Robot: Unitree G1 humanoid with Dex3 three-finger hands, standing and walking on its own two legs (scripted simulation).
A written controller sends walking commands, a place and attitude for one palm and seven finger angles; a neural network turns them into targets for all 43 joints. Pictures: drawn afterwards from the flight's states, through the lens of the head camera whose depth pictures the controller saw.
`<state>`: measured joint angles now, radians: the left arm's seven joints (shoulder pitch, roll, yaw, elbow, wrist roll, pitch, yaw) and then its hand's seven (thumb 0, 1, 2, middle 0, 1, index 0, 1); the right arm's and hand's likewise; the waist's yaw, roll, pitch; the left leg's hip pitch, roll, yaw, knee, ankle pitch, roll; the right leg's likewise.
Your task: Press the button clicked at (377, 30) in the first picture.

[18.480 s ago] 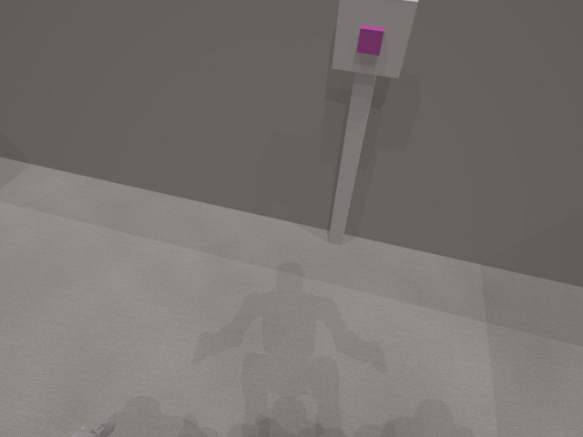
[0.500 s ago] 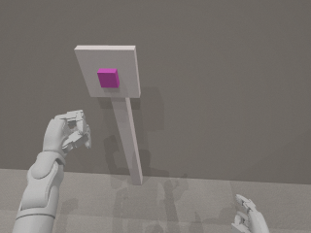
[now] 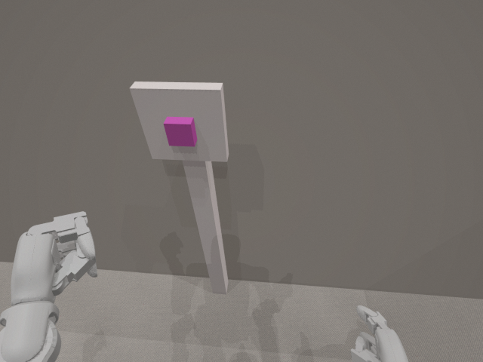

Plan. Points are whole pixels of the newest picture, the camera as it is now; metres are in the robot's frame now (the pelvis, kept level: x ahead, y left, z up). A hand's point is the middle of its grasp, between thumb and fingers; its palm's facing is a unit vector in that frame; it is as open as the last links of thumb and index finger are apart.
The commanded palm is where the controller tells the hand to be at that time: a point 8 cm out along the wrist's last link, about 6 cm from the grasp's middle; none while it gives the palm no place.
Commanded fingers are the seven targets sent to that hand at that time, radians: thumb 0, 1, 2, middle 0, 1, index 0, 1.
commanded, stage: draw the hand back to the body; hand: left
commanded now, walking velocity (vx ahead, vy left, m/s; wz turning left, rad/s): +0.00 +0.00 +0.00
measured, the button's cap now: (181, 130) +0.53 +0.20 +0.12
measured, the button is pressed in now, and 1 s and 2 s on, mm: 0 0 0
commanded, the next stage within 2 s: step back with the hand held close in 0.44 s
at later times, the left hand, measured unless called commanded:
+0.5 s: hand (65, 274) +0.17 +0.24 +0.15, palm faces +0.42 -0.83 -0.36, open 3.1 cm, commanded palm +0.12 +0.28 +0.17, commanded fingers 0.00 0.90 0.90 -1.30 -1.50 -1.30 -1.50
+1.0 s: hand (49, 290) +0.15 +0.25 +0.15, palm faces +0.30 -0.82 -0.49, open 3.1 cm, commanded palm +0.09 +0.30 +0.17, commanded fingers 0.00 0.90 0.90 -1.30 -1.50 -1.30 -1.50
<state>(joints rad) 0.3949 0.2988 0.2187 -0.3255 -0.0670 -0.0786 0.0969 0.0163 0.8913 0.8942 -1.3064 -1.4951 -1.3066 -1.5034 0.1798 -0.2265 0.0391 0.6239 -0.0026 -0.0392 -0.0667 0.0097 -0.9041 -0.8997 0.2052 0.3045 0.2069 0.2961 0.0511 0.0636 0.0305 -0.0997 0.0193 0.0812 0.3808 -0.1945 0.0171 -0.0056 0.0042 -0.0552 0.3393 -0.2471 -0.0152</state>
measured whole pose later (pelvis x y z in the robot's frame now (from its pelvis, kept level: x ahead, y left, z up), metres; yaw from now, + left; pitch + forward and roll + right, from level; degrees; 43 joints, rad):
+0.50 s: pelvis +0.00 +0.00 +0.00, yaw +0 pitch -5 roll +0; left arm 0.52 0.31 0.27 -0.45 -0.06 -0.09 0.11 0.02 0.89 0.89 -1.31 -1.49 -1.31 -1.50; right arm 0.17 -0.22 0.03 0.61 0.00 -0.08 -0.08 0.01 -0.90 -0.90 0.20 0.30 0.21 0.30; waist 0.07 0.06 0.03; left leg -0.11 0.02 0.07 0.41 -0.21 0.02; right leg 0.00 0.01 -0.06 0.35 -0.26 -0.01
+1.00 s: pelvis -0.04 +0.02 -0.01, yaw -1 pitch +0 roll -1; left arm 0.64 0.41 0.35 -0.57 -0.06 -0.16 0.12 0.02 0.89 0.89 -1.31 -1.49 -1.31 -1.50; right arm 0.18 -0.24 -0.01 0.52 0.02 0.03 -0.08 0.01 -0.91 -0.90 0.20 0.30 0.20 0.30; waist 0.00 0.03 0.03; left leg -0.32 0.02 0.09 0.48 -0.17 0.04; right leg -0.24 0.00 -0.04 0.46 -0.23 0.01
